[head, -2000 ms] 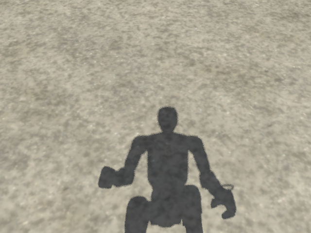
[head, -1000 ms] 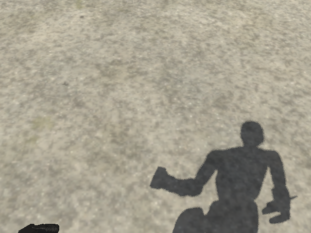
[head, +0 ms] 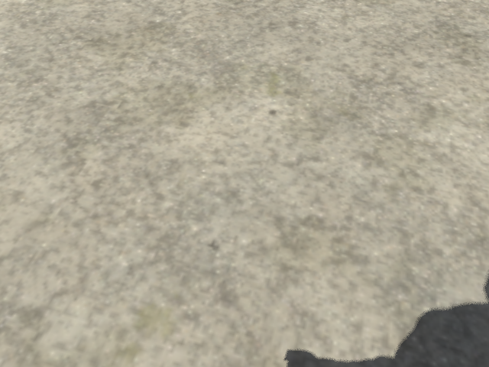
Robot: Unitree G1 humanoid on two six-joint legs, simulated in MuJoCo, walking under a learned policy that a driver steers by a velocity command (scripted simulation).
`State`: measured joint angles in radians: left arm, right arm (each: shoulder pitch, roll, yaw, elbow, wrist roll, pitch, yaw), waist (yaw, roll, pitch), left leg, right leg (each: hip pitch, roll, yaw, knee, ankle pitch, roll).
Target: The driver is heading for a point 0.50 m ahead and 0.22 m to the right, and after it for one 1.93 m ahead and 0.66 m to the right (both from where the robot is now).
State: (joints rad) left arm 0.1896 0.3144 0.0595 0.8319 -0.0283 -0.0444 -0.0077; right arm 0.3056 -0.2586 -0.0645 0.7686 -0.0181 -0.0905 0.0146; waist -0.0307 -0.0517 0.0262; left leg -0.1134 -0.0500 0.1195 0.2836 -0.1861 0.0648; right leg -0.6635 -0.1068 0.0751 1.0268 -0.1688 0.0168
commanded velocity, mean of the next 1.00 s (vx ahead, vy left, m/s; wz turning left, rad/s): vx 0.50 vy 0.00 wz -0.53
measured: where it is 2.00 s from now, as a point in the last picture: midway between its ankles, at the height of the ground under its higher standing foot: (378, 206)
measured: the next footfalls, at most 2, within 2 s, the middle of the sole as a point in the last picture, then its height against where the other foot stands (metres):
right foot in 0.28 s outside the picture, level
left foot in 0.74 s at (252, 315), level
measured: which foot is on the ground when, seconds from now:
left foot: down 0.00-0.28, up 0.30-0.72, down 0.74-1.00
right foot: up 0.00-0.26, down 0.28-0.76, up 0.78-1.00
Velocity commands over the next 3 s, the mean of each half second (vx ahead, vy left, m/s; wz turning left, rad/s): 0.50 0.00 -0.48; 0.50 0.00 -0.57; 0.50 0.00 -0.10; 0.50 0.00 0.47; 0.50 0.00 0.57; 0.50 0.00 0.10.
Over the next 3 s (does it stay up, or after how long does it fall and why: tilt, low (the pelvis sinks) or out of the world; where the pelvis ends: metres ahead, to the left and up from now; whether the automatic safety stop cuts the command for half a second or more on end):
stays up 1.55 -0.48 0.00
